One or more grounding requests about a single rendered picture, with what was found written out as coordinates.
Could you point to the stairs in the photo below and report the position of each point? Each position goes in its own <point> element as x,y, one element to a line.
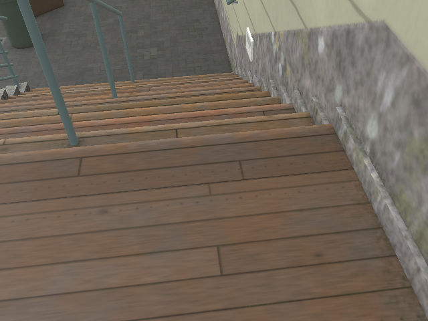
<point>151,109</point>

